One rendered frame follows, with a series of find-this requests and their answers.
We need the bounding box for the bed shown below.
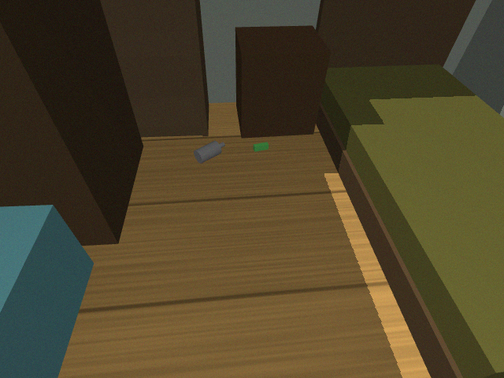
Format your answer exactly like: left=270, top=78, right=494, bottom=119
left=316, top=0, right=504, bottom=378

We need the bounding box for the bookshelf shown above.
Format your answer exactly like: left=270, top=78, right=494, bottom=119
left=100, top=0, right=209, bottom=137

